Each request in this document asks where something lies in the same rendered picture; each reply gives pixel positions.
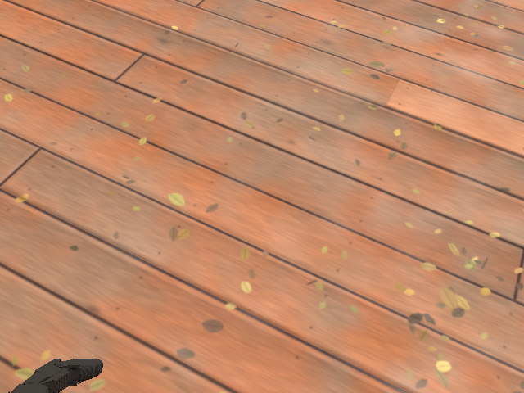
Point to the left robot hand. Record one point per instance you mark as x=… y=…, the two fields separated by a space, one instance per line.
x=57 y=375

